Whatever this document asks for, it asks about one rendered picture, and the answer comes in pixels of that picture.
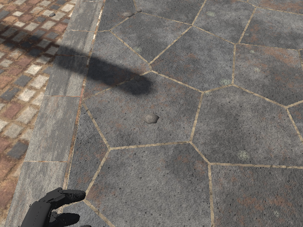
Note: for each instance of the robot left hand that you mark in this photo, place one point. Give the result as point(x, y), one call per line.
point(40, 212)

